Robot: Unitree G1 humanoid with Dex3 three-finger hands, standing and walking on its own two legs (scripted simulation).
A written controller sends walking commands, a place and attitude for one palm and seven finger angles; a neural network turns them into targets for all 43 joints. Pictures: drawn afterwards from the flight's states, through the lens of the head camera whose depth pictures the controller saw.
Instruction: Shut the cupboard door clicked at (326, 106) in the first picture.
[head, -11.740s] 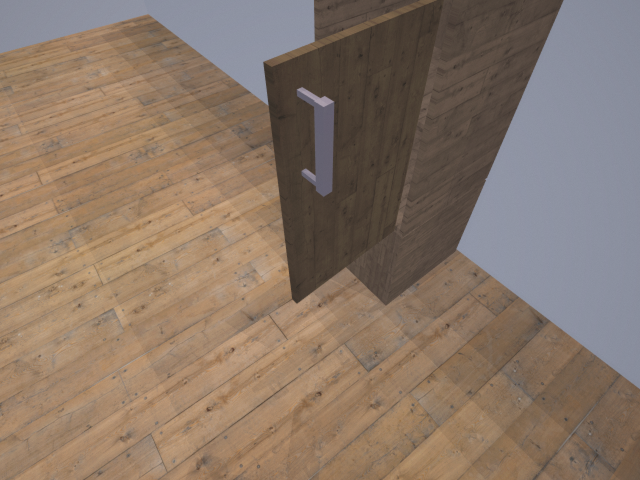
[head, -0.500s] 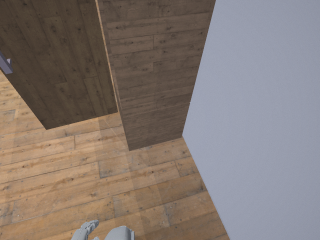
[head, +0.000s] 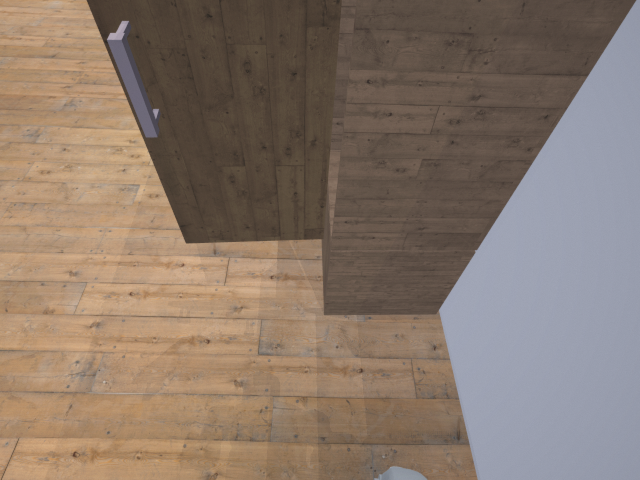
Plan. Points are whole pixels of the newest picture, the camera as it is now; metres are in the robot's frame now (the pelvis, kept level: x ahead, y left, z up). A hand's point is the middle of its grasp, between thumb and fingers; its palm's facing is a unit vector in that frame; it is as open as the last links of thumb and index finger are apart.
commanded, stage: turn to face it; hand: left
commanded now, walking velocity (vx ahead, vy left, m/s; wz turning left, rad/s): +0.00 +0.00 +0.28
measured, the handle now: (139, 82) +0.63 +0.34 +0.12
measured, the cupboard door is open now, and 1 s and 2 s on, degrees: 93 93 93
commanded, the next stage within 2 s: take the last steps up to it in 0.14 s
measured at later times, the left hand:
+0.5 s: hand out of the picture +0.00 +0.13 -0.16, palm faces +0.26 -0.94 -0.24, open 7.3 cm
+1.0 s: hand (163, 455) +0.16 +0.24 -0.17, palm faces +0.22 -0.95 -0.20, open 7.3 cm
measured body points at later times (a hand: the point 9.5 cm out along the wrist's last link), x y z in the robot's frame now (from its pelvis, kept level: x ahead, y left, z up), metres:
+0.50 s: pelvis +0.02 -0.05 +0.01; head +0.06 -0.06 +0.45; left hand -0.02 +0.18 -0.14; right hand +0.13 -0.29 -0.16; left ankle -0.02 +0.10 -0.68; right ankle +0.00 -0.15 -0.74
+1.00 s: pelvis +0.13 +0.04 +0.00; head +0.15 +0.04 +0.44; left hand +0.15 +0.29 -0.15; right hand +0.16 -0.19 -0.16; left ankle +0.05 +0.12 -0.74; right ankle +0.21 -0.05 -0.72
